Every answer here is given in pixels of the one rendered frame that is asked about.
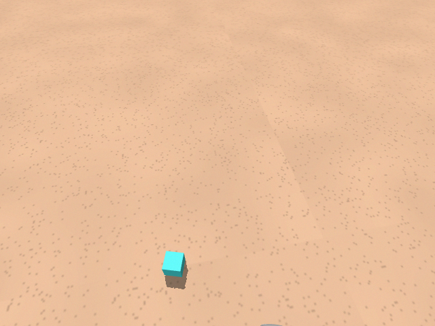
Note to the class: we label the cube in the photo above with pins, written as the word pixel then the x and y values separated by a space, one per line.
pixel 173 264

